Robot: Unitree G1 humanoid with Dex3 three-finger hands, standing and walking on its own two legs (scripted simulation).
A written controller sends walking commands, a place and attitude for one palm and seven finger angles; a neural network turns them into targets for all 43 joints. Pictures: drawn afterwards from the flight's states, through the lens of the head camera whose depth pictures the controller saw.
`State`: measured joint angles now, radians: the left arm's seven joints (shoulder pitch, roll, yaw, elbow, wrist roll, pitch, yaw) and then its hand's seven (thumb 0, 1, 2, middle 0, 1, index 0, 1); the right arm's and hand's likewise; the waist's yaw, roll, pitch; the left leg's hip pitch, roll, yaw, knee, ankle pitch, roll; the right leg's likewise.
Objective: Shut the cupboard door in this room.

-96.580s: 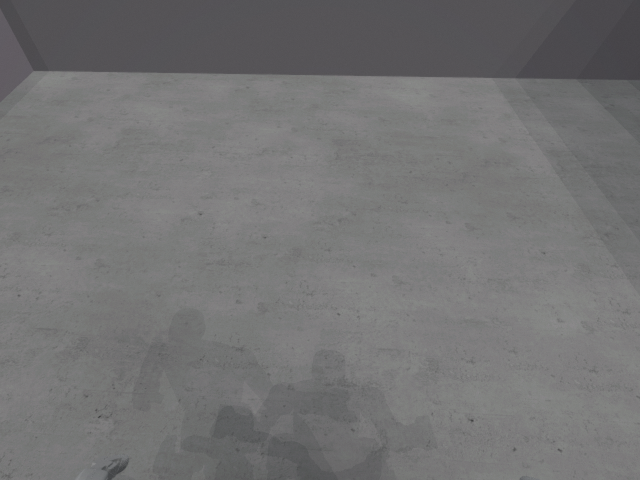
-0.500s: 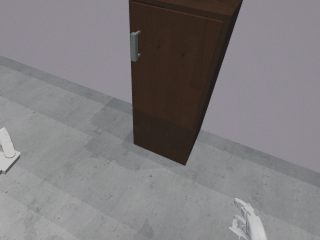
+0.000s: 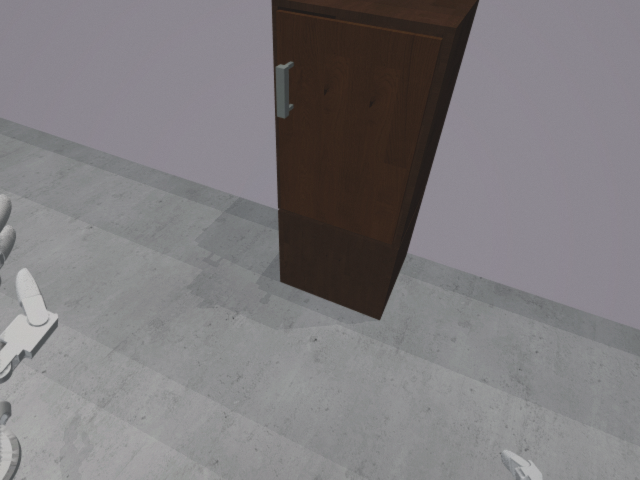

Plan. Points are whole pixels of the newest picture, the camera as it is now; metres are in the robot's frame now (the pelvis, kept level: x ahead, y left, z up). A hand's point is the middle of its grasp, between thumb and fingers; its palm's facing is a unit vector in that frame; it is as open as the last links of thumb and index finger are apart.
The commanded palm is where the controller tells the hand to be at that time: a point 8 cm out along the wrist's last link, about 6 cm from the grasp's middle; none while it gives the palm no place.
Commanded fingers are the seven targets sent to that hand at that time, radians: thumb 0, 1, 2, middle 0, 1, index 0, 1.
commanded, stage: stop stepping back and stand still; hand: left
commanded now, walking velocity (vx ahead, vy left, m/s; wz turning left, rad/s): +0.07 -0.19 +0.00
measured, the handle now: (286, 89) +1.01 +0.12 +0.08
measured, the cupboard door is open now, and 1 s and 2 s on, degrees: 0 0 0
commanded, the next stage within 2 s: let the arm hang, fingers relaxed in 0.16 s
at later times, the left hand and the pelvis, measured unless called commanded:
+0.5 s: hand out of the picture +0.14 +0.18 -0.13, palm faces +0.01 -0.98 -0.21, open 7.4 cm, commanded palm none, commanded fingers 0.00 0.90 0.90 -0.20 -0.30 -0.20 -0.30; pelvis +0.02 +0.01 -0.01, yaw +1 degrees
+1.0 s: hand out of the picture +0.03 +0.21 -0.15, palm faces +0.01 -0.97 -0.23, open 7.4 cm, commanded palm none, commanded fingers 0.00 0.90 0.90 -0.20 -0.30 -0.20 -0.30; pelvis +0.04 +0.03 +0.02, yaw -1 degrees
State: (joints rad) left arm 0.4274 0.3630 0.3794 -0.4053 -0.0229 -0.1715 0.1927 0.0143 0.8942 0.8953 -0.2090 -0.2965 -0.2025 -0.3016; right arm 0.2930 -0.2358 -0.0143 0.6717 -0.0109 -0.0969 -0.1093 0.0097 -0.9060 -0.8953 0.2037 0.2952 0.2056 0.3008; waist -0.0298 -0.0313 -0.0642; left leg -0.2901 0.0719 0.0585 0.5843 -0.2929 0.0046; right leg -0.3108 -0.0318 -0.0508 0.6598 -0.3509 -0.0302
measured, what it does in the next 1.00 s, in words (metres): stands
